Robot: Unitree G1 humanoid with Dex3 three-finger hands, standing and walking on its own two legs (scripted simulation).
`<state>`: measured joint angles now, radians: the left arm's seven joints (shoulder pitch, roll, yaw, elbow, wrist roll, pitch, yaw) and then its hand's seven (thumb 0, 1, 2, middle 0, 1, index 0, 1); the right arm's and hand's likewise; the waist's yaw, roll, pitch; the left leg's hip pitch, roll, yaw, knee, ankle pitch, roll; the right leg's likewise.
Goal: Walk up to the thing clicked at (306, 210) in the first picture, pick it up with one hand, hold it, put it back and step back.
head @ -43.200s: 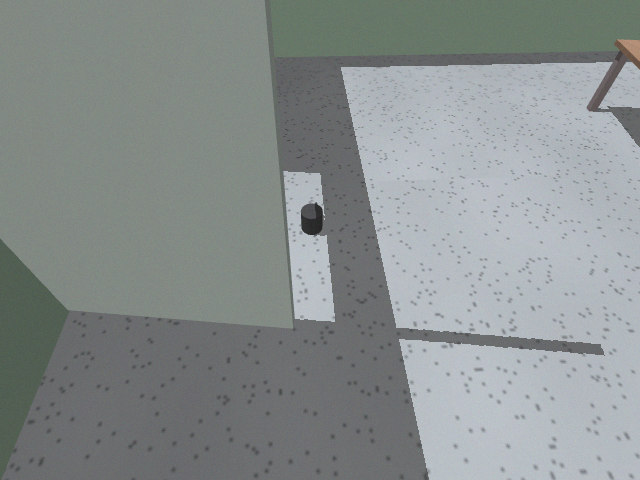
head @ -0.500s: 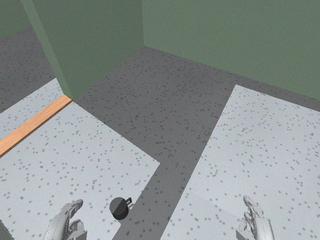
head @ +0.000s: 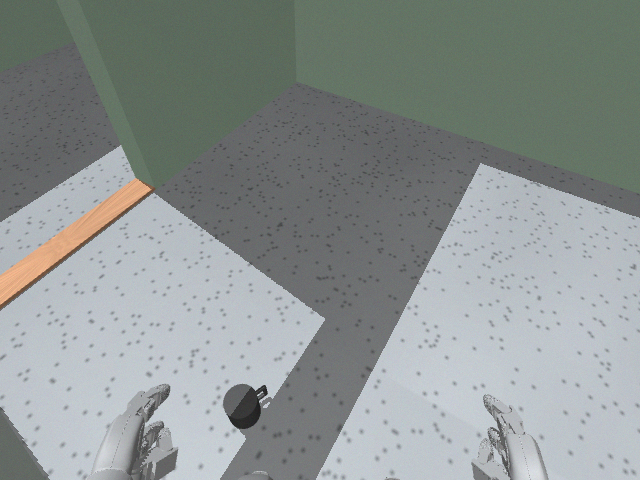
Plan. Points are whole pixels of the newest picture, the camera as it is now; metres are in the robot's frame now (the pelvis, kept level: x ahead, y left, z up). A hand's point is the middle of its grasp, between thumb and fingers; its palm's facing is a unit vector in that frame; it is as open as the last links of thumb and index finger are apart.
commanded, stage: stand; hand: left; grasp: from above
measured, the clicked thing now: (247, 402) +0.42 +0.20 -0.67
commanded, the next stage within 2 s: none
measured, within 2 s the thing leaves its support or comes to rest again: neither
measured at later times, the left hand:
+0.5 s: hand out of the picture +0.05 +0.24 -0.11, palm faces +0.04 -0.94 -0.33, open 7.4 cm
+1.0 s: hand out of the picture +0.04 +0.24 -0.10, palm faces +0.03 -0.94 -0.35, open 7.4 cm
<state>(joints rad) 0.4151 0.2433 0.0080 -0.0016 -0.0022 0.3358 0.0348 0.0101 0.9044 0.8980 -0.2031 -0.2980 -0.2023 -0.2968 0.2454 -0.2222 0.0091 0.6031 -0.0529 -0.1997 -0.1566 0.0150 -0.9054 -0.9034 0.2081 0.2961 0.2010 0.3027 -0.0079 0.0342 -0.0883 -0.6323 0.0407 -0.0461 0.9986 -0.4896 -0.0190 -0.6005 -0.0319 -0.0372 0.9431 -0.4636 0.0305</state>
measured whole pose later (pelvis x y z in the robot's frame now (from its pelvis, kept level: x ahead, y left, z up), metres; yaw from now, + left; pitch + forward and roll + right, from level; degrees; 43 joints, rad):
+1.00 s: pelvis -0.01 +0.00 +0.06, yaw +0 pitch -4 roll +0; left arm 0.15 0.30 0.04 1.15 0.03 0.00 0.02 0.00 0.91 0.90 -0.20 -0.30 -0.20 -0.30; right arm 0.15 -0.31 -0.03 1.11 -0.03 0.00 -0.02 0.01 -0.91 -0.90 0.21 0.30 0.20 0.30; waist 0.02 0.02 0.07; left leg -0.12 0.02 -0.02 0.39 -0.20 -0.02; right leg -0.11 -0.05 -0.03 0.38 -0.19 0.03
